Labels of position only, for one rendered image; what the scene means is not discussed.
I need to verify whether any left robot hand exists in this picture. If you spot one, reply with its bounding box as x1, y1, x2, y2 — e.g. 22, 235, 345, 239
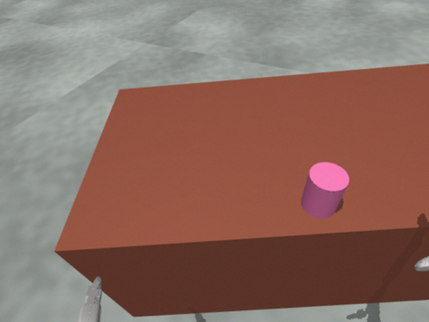
76, 276, 102, 322

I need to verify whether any right robot hand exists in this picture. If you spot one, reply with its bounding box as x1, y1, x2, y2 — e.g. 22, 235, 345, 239
414, 256, 429, 271

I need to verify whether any can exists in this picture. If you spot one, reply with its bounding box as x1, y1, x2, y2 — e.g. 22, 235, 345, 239
301, 162, 349, 219

